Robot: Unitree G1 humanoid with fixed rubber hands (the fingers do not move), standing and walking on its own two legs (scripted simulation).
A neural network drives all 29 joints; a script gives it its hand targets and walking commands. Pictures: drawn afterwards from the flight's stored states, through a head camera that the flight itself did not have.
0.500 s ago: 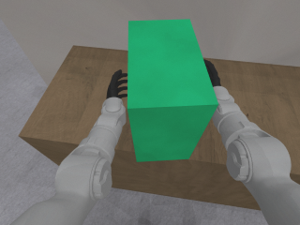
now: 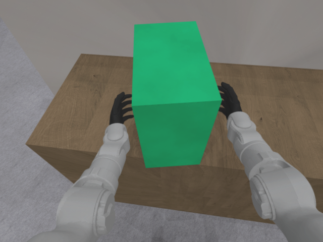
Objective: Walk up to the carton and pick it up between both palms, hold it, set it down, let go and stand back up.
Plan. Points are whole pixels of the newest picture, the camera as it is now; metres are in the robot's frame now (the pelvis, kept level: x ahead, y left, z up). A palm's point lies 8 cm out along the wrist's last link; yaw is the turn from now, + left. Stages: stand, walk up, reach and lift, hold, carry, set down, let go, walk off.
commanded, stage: set down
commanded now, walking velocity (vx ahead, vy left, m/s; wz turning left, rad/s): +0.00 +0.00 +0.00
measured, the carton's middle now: (169, 99) +0.48 +0.04 +0.06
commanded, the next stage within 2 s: none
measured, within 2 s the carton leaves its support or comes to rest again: neither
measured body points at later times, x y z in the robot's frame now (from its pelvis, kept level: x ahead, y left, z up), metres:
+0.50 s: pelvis +0.00 +0.00 +0.01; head +0.03 +0.01 +0.46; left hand +0.35 +0.18 +0.04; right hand +0.40 -0.15 +0.05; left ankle +0.02 +0.15 -0.73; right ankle +0.03 -0.09 -0.73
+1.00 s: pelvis +0.01 +0.00 +0.01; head +0.02 +0.01 +0.46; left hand +0.27 +0.18 +0.04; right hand +0.31 -0.18 +0.04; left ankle +0.02 +0.15 -0.73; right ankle +0.03 -0.09 -0.73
